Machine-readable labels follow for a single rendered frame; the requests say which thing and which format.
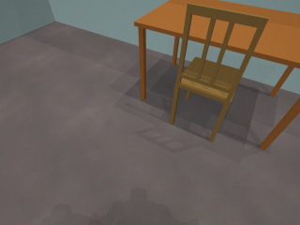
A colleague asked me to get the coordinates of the chair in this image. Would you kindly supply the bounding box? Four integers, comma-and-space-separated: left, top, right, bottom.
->
170, 3, 269, 143

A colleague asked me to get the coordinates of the table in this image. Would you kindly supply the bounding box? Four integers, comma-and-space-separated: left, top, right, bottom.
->
134, 0, 300, 151

